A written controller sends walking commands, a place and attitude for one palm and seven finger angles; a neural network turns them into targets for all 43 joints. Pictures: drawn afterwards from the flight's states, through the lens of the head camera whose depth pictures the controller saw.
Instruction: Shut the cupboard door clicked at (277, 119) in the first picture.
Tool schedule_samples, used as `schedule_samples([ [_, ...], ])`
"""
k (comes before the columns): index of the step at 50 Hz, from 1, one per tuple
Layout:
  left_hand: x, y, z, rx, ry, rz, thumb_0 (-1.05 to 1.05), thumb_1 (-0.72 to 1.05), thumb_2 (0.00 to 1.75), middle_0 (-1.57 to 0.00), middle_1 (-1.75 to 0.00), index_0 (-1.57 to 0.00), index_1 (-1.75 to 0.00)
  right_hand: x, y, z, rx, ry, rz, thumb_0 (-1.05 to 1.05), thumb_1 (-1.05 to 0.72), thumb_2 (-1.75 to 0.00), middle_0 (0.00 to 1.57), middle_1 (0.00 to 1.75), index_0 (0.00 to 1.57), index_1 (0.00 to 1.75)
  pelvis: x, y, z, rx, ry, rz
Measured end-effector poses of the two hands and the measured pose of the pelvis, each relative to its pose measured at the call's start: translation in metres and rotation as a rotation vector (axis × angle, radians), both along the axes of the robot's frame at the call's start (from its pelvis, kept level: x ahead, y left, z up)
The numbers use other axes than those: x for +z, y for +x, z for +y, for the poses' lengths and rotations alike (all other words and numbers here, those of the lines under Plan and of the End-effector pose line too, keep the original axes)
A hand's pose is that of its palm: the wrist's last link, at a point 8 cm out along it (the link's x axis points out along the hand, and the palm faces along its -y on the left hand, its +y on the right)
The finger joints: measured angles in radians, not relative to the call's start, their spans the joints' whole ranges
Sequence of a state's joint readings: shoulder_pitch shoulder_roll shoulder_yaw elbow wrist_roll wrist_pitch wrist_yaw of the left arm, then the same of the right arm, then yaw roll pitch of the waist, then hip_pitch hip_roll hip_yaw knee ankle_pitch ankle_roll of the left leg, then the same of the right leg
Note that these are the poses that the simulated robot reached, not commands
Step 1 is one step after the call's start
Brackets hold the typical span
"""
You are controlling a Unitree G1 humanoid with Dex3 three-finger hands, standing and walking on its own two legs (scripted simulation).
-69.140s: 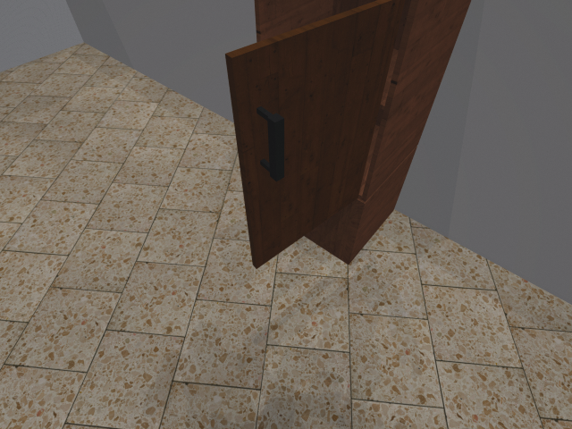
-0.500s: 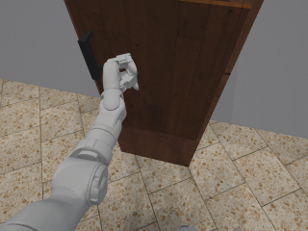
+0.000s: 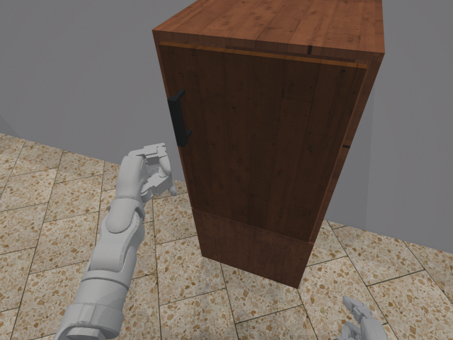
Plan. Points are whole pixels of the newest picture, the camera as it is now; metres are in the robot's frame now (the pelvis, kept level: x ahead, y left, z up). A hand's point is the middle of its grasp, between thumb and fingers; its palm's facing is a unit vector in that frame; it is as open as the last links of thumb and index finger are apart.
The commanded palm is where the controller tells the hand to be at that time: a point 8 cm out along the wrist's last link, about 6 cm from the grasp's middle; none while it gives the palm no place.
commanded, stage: draw the hand back to the body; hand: left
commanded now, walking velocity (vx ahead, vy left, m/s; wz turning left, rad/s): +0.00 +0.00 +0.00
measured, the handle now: (181, 118) +0.59 +0.15 +0.09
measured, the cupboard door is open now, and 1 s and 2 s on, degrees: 0 0 0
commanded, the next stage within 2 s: step back with the hand held close in 1.04 s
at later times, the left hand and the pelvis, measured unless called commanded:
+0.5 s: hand (65, 229) +0.23 +0.24 +0.16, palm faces +0.35 -0.88 -0.32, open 4.9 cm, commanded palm +0.18 +0.29 +0.17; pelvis +0.00 +0.02 +0.01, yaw +0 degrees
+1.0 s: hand (20, 246) +0.20 +0.28 +0.17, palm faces +0.48 -0.79 -0.38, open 7.4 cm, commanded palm +0.15 +0.32 +0.18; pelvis +0.01 +0.02 +0.01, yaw +0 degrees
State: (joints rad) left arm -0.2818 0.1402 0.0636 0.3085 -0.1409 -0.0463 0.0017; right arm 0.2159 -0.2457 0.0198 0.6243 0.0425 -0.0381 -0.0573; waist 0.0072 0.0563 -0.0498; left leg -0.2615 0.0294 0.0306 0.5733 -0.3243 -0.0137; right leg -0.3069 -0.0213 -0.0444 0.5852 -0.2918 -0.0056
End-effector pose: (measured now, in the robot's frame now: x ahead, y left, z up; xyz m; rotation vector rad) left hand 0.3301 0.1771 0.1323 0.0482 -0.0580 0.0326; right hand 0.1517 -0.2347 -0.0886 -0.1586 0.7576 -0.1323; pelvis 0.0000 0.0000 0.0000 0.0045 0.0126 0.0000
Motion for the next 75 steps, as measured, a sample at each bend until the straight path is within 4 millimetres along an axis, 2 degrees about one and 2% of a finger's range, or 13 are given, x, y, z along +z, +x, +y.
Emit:
schedule_samples([
  [4, 0.007, -0.026, 0.012, 0.025, 0.109, -0.030, 0.02, 0.90, 0.90, -1.19, -1.38, -1.20, -1.39, 0.016, 0.015, 0.011, 0.010, 0.006, -0.073, 0.01, -0.90, -0.90, 0.20, 0.30, 0.20, 0.30, 0.005, -0.004, 0.002, -0.005, 0.003, -0.036],
  [9, 0.012, -0.058, 0.036, 0.088, 0.165, -0.044, 0.02, 0.90, 0.90, -1.08, -1.26, -1.08, -1.27, 0.026, 0.022, 0.024, 0.045, 0.005, -0.089, 0.01, -0.90, -0.90, 0.20, 0.30, 0.20, 0.30, 0.010, -0.005, 0.005, -0.003, -0.001, -0.067],
  [20, 0.030, -0.117, 0.086, 0.246, 0.260, -0.076, 0.02, 0.90, 0.90, -0.79, -0.94, -0.80, -0.95, 0.018, 0.018, 0.038, 0.083, 0.001, -0.047, 0.01, -0.90, -0.90, 0.20, 0.30, 0.21, 0.30, 0.013, -0.002, 0.013, 0.005, -0.006, -0.095],
  [28, 0.042, -0.151, 0.118, 0.358, 0.339, -0.082, 0.02, 0.89, 0.90, -0.58, -0.70, -0.58, -0.71, 0.016, 0.019, 0.038, 0.077, -0.005, -0.049, 0.01, -0.90, -0.90, 0.20, 0.30, 0.21, 0.30, 0.013, 0.003, 0.017, 0.003, -0.008, -0.095],
  [37, 0.055, -0.190, 0.149, 0.492, 0.433, -0.073, 0.02, 0.89, 0.90, -0.34, -0.44, -0.34, -0.45, 0.020, 0.029, 0.034, 0.083, -0.026, -0.085, 0.01, -0.90, -0.90, 0.20, 0.30, 0.20, 0.30, 0.012, 0.008, 0.018, 0.008, -0.012, -0.093],
  [40, 0.054, -0.193, 0.151, 0.519, 0.418, -0.075, 0.02, 0.89, 0.90, -0.28, -0.39, -0.29, -0.39, 0.020, 0.033, 0.035, 0.099, -0.036, -0.090, 0.01, -0.90, -0.90, 0.20, 0.30, 0.20, 0.30, 0.012, 0.007, 0.019, 0.015, -0.011, -0.093],
  [45, 0.048, -0.185, 0.145, 0.504, 0.383, -0.074, 0.02, 0.89, 0.90, -0.23, -0.33, -0.23, -0.34, 0.022, 0.037, 0.037, 0.107, -0.042, -0.100, 0.01, -0.90, -0.90, 0.20, 0.30, 0.21, 0.30, 0.012, 0.006, 0.018, 0.016, -0.009, -0.090],
  [51, 0.050, -0.176, 0.139, 0.458, 0.392, -0.087, 0.02, 0.89, 0.90, -0.21, -0.31, -0.22, -0.31, 0.026, 0.037, 0.039, 0.094, -0.032, -0.118, 0.01, -0.90, -0.90, 0.20, 0.30, 0.21, 0.30, 0.012, 0.010, 0.016, 0.007, -0.010, -0.089],
  [58, 0.052, -0.172, 0.140, 0.453, 0.405, -0.081, 0.02, 0.89, 0.90, -0.21, -0.30, -0.21, -0.31, 0.023, 0.033, 0.036, 0.081, -0.027, -0.096, 0.01, -0.90, -0.90, 0.20, 0.30, 0.21, 0.30, 0.013, 0.011, 0.016, 0.001, -0.012, -0.086],
  [69, 0.046, -0.167, 0.149, 0.388, 0.472, -0.065, 0.02, 0.89, 0.90, -0.21, -0.30, -0.21, -0.30, 0.017, 0.014, 0.019, -0.007, -0.074, -0.023, 0.01, -0.90, -0.90, 0.20, 0.30, 0.21, 0.30, 0.007, 0.002, 0.029, -0.003, -0.021, -0.006],
  [75, 0.053, -0.175, 0.158, 0.352, 0.518, -0.098, 0.02, 0.89, 0.90, -0.21, -0.30, -0.21, -0.31, 0.020, -0.005, 0.022, -0.049, -0.095, -0.014, 0.01, -0.90, -0.90, 0.20, 0.30, 0.20, 0.30, 0.004, -0.013, 0.038, -0.015, -0.011, -0.003],
])
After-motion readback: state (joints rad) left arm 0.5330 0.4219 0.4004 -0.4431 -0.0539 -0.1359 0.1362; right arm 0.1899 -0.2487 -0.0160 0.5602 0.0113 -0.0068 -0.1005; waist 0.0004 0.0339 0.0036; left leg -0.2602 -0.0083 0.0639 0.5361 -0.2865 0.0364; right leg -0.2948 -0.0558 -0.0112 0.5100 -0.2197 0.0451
